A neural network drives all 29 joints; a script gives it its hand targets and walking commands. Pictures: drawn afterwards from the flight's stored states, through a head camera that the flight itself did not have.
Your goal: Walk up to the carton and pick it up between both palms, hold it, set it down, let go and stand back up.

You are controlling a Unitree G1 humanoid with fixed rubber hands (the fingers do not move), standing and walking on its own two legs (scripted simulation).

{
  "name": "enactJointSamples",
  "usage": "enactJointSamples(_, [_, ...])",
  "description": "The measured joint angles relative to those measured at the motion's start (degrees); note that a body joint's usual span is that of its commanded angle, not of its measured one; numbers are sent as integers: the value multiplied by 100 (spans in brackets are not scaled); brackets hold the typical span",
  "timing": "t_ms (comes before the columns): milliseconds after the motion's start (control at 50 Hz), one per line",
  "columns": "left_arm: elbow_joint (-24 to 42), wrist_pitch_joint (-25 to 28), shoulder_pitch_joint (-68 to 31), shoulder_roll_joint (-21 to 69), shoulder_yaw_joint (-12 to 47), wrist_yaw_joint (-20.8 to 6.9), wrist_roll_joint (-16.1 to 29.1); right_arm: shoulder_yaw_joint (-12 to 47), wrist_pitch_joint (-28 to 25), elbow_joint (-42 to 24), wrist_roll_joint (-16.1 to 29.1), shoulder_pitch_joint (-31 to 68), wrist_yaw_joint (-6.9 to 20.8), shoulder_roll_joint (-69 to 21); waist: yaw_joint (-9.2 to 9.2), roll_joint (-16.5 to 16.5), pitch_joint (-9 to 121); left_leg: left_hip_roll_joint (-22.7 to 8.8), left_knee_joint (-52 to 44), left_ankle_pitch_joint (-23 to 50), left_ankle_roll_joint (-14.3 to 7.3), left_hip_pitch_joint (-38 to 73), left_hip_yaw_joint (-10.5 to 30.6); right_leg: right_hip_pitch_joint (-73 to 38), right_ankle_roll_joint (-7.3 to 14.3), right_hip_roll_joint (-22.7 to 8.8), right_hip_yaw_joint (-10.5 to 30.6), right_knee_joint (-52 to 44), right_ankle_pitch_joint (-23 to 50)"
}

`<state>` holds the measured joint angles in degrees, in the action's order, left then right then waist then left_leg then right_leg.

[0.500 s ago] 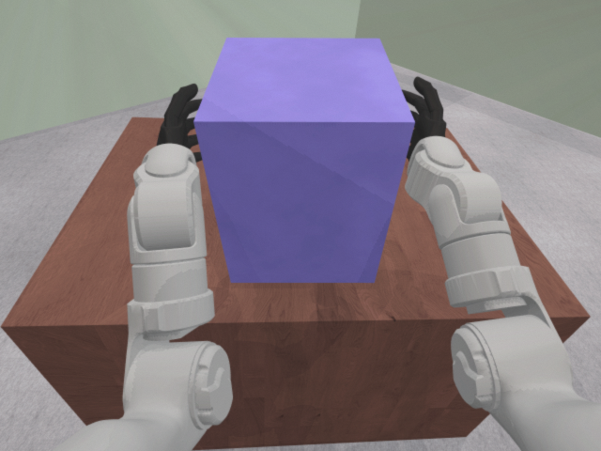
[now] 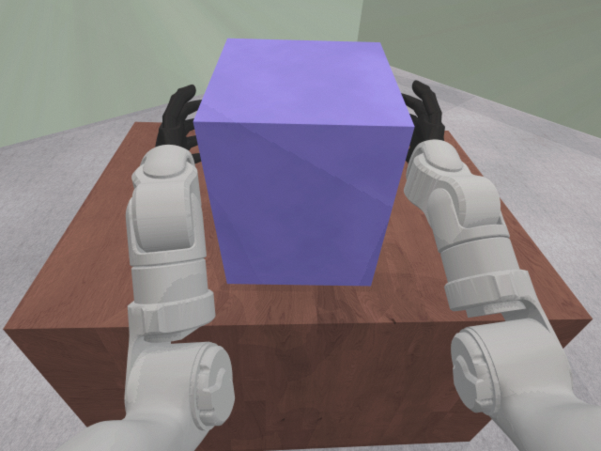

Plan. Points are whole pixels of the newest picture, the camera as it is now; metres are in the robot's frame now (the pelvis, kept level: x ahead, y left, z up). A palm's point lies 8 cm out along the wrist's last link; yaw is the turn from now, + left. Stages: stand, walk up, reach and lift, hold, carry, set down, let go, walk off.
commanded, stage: hold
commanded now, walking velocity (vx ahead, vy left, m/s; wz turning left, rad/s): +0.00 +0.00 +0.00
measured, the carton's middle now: (301, 166) +0.41 -0.02 +0.21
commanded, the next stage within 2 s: none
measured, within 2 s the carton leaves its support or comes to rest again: neither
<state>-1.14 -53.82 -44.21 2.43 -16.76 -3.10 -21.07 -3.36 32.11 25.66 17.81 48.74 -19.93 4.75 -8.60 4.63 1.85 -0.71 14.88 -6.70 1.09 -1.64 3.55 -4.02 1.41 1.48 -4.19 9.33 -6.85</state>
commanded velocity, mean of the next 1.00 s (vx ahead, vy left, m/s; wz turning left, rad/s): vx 0.00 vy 0.00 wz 0.00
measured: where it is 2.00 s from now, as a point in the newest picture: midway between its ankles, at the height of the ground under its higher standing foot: outside the picture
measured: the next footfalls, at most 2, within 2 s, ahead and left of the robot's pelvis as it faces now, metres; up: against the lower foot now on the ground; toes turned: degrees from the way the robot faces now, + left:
none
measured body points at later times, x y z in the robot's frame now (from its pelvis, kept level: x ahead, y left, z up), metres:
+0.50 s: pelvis +0.00 +0.00 +0.00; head -0.05 +0.04 +0.45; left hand +0.38 +0.13 +0.26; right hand +0.37 -0.17 +0.26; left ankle +0.03 +0.13 -0.75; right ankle -0.01 -0.10 -0.75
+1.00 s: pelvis +0.00 +0.01 +0.00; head -0.06 +0.03 +0.45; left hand +0.37 +0.17 +0.26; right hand +0.37 -0.13 +0.27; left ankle +0.03 +0.13 -0.75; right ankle -0.01 -0.10 -0.75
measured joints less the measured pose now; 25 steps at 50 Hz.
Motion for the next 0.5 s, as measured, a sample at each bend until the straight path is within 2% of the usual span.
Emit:
enactJointSamples(260, [-216,71,-133,-53,-32,-18,8,-94,-36,150,-67,101,10,-36,8,17,25,-7,35,26,4,-116,-6,131,8,2,-17,68,9])
enactJointSamples(500, [-153,88,-84,-53,7,-14,8,-74,-60,98,-76,54,20,-35,-5,24,13,-14,39,22,10,-131,-3,135,14,7,-38,54,10])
